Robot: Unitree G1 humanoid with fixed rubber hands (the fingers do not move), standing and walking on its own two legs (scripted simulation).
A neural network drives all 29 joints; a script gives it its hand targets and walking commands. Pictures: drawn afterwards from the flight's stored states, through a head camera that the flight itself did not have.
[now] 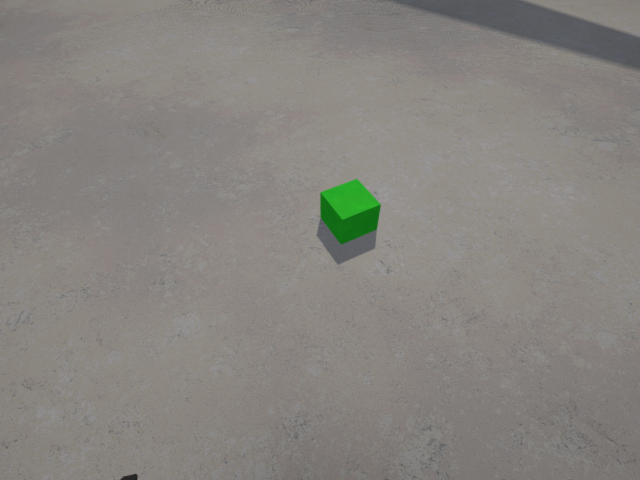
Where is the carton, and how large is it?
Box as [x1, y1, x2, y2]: [320, 179, 380, 243]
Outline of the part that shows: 357,179 320,192 321,218 340,243 343,243 376,229 380,204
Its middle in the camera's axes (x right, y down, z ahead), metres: +0.13 -0.12 +1.66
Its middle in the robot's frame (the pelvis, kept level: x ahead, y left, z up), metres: +1.24 -0.09 -0.71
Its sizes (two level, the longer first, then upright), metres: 0.184 0.183 0.153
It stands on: the floor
